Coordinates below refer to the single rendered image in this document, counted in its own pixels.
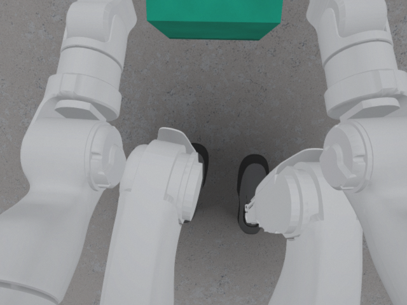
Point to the left robot shin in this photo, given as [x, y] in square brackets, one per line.
[132, 163]

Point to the left robot forearm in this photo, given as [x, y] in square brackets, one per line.
[92, 55]

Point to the robot right upper arm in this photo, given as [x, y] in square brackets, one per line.
[366, 158]

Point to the carton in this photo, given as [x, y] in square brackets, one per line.
[214, 19]

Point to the right robot forearm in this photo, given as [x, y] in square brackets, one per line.
[358, 58]

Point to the robot left upper arm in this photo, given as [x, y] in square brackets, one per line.
[68, 163]

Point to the robot left thigh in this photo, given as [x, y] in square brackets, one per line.
[142, 251]

